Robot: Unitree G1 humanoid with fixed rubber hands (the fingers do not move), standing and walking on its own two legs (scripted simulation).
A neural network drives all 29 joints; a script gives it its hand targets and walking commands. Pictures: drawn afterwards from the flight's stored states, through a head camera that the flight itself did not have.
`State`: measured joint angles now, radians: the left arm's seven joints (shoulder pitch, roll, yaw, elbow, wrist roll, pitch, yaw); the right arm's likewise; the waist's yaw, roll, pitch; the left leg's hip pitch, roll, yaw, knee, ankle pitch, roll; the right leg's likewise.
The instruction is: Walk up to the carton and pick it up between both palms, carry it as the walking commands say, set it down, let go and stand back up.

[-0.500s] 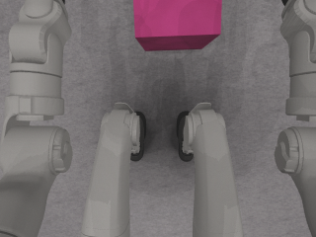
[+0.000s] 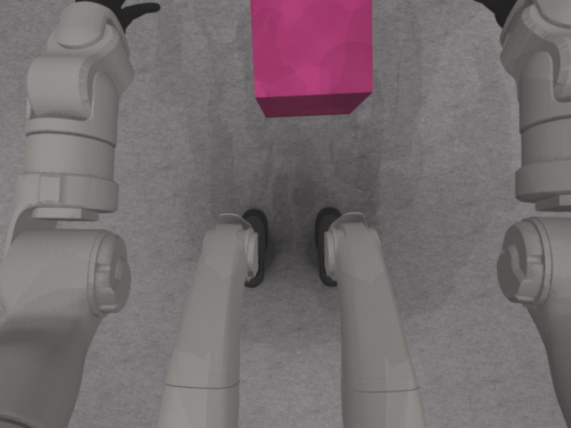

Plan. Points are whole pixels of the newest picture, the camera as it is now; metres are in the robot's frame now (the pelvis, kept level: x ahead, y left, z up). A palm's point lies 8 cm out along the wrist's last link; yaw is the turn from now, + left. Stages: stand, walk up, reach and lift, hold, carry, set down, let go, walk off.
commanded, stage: set down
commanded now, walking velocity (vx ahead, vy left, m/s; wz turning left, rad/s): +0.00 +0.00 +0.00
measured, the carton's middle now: (308, 58) +0.61 -0.03 -0.49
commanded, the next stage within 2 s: let go in 0.06 s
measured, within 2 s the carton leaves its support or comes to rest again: neither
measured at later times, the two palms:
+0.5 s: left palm out of the picture +0.37 +0.24 +0.01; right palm out of the picture +0.36 -0.24 +0.00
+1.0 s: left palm out of the picture +0.27 +0.27 +0.09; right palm out of the picture +0.25 -0.23 +0.07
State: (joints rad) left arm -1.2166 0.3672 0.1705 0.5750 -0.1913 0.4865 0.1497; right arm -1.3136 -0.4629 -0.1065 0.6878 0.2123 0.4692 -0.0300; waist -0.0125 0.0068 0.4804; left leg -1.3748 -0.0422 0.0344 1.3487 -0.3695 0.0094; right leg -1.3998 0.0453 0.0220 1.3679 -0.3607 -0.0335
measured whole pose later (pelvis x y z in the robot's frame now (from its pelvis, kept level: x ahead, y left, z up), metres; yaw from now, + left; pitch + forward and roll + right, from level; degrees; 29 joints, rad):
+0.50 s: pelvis +0.03 +0.00 +0.07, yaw -1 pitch +11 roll +1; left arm -0.31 0.30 0.16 0.22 -0.19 0.42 0.03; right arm -0.34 -0.31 -0.11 0.26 0.11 0.40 0.02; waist -0.01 0.01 0.30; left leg -0.92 -0.04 0.02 1.09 -0.36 0.02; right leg -0.94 0.05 0.03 1.11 -0.36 -0.03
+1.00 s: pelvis +0.10 +0.01 +0.15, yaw -2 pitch -4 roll +0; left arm 0.19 0.23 0.14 0.43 -0.13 0.15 -0.07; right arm 0.21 -0.19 -0.10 0.41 0.03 0.17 0.08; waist -0.01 0.01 0.12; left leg -0.29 -0.04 0.01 0.66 -0.31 0.04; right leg -0.31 0.05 0.05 0.66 -0.29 -0.02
